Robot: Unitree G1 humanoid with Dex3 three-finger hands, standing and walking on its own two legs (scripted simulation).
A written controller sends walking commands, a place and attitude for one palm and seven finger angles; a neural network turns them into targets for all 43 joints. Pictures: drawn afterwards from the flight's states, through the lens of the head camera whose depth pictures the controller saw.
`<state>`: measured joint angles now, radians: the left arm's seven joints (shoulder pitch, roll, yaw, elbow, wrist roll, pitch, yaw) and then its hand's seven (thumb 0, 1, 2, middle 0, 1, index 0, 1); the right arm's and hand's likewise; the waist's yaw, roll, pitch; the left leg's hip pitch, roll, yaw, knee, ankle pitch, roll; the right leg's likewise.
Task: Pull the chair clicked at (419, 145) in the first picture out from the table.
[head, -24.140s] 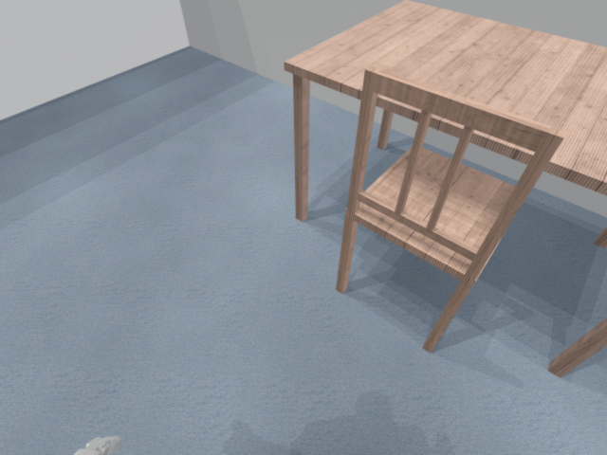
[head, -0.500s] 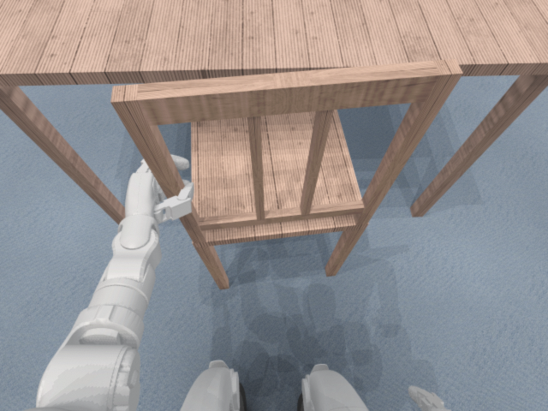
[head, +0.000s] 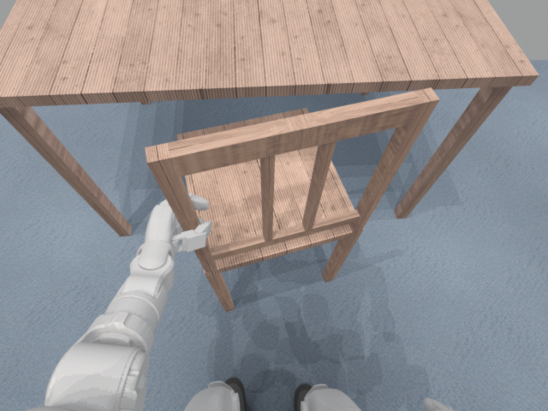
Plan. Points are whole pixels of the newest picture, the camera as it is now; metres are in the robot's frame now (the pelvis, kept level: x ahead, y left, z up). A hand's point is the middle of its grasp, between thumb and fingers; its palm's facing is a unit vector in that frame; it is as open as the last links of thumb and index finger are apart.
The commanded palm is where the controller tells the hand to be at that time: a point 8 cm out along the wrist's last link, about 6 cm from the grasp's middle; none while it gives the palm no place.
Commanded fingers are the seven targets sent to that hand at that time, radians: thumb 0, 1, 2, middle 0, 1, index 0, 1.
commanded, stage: step backward, pulling the chair out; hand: left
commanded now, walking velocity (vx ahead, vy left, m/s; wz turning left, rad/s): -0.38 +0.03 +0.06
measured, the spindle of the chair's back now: (267, 203) +0.45 +0.00 -0.07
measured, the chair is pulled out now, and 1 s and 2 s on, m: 0.09 0.16 0.28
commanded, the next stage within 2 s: none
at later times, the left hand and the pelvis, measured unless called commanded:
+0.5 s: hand (193, 275) +0.32 +0.12 -0.06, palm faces -0.03 -0.98 -0.20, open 6.0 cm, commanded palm +0.33 +0.17 -0.06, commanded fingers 0.00 0.90 0.90 -0.50 -1.45 -0.50 -1.45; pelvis -0.04 -0.01 +0.00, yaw +1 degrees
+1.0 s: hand (193, 284) +0.30 +0.12 -0.06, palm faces +0.01 -0.98 -0.22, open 6.1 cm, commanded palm +0.31 +0.17 -0.06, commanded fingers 0.00 0.90 0.90 -0.50 -1.45 -0.50 -1.45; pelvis -0.07 -0.02 -0.01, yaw +1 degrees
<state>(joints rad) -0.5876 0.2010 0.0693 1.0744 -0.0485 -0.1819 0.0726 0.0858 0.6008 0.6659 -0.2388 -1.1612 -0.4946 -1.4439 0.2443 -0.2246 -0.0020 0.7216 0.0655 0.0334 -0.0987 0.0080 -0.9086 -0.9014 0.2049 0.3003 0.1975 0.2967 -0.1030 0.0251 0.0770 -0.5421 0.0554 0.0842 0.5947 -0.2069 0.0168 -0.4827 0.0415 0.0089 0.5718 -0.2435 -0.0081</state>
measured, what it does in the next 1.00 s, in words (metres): shifts its weight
